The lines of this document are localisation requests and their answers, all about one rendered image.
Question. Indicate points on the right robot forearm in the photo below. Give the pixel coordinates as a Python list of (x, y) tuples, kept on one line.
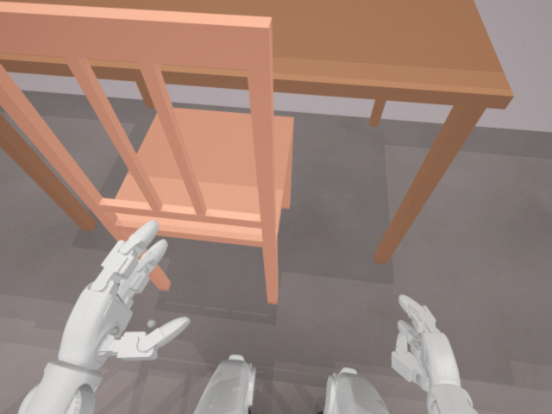
[(449, 399)]

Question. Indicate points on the robot thigh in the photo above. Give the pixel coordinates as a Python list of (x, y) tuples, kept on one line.
[(349, 393), (230, 389)]

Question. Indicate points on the left robot thigh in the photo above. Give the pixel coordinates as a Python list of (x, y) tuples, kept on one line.
[(230, 389)]

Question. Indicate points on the left robot forearm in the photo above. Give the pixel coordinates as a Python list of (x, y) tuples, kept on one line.
[(66, 388)]

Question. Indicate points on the robot left hand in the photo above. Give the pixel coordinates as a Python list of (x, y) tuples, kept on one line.
[(103, 305)]

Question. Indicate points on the robot right hand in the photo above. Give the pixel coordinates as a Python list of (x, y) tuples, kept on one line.
[(431, 361)]

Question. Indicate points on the table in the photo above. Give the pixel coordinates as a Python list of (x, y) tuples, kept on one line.
[(416, 51)]

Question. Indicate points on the right robot thigh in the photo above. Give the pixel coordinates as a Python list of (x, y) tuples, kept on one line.
[(349, 393)]

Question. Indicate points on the chair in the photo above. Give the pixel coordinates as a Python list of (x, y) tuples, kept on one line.
[(204, 175)]

